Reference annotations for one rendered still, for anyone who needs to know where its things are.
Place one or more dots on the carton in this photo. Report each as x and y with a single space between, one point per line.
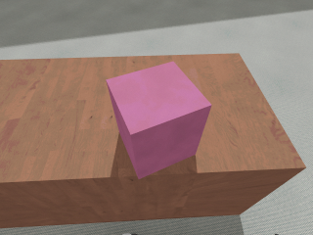
160 115

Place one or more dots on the pedestal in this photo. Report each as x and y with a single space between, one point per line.
63 161

